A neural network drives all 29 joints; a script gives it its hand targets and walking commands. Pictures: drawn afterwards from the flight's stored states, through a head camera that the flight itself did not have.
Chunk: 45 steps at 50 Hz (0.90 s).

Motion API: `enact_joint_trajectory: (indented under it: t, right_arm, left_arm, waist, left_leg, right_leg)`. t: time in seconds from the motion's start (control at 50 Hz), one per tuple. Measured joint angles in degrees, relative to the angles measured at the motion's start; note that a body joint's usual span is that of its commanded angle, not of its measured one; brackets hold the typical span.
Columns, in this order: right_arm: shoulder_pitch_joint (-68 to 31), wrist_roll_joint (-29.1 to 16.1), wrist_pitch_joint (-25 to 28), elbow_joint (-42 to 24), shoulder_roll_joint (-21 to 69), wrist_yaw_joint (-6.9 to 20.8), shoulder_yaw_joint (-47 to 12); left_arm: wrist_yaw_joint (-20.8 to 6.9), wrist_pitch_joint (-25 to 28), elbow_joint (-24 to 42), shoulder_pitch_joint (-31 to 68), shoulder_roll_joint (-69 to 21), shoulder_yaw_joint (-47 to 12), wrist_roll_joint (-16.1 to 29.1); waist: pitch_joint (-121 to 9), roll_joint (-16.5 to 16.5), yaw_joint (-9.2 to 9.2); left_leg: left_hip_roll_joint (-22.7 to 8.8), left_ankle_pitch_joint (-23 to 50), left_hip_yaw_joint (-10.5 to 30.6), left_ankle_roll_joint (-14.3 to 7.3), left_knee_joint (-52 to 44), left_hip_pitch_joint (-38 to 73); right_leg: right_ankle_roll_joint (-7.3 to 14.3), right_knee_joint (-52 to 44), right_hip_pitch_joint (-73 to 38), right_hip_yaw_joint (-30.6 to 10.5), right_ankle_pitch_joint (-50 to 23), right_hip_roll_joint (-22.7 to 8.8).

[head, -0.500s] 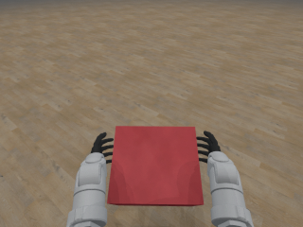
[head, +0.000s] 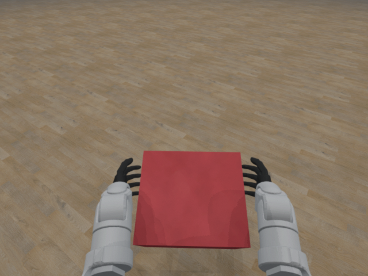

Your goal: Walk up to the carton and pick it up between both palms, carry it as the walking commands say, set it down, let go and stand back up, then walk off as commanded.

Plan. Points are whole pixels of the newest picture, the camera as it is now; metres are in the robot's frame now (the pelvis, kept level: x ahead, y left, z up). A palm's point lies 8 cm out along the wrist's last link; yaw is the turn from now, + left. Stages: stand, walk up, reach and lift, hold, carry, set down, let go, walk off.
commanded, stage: reach and lift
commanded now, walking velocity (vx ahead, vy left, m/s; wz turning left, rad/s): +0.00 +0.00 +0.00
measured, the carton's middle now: (190, 201) +0.32 -0.01 -0.03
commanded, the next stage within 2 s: hold in 0.56 s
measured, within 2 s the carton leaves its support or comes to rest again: neither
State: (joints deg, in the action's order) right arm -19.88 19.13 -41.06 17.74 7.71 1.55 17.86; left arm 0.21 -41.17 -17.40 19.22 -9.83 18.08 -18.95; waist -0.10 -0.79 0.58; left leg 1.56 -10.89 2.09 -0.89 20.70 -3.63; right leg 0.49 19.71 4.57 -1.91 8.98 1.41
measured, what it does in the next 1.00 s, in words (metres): stands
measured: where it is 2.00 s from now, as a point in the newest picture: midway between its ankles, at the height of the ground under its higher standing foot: outside the picture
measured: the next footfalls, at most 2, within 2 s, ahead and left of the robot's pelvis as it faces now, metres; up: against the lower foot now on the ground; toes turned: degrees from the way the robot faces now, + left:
none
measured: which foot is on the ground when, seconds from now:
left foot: down 0.00-1.00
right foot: down 0.00-1.00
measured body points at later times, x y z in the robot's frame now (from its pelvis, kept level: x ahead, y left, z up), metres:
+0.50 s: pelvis +0.01 +0.00 +0.00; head -0.05 +0.00 +0.45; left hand +0.30 +0.16 +0.04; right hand +0.30 -0.17 +0.05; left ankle +0.01 +0.11 -0.75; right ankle +0.03 -0.11 -0.75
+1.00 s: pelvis +0.00 +0.00 +0.00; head -0.06 -0.01 +0.45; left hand +0.29 +0.16 +0.04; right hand +0.29 -0.17 +0.05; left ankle +0.01 +0.11 -0.75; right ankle +0.03 -0.11 -0.75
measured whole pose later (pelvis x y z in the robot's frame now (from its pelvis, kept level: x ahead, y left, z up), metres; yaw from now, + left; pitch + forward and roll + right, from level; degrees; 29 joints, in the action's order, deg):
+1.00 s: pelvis +0.00 +0.00 +0.00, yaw +0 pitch -8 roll +0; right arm -15.0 18.4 -42.1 13.2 8.7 0.6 15.1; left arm -0.9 -42.2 -14.2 14.8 -8.6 15.3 -17.6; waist 0.2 -0.6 0.1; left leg 1.6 -10.9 2.7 -0.8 21.0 -2.4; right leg 0.7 20.2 3.2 -1.5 9.3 1.5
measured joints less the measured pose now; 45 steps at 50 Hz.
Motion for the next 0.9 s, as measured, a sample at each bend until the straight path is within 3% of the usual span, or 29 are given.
enact_joint_trajectory:
  t: [0.54,0.9]
  right_arm:
    - [5.8,-1.0,-1.2,-5.6,0.8,-0.4,-3.3]
    - [5.6,-1.0,-1.3,-5.2,0.8,-0.9,-3.2]
  left_arm:
    - [-0.2,-1.2,3.8,-5.0,1.3,-3.7,1.7]
    - [-1.0,-1.3,3.7,-5.1,1.4,-3.3,1.6]
  waist:
    - [-0.4,0.2,0.13]
    - [0.1,0.3,-0.28]
  left_leg:
    - [0.3,0.0,0.1,-0.2,-1.1,1.9]
    - [0.0,0.0,0.6,0.1,0.1,1.5]
  right_leg:
    - [-0.1,-0.8,-1.8,0.0,0.2,-0.3]
    - [0.2,0.3,-1.5,0.4,0.3,0.0]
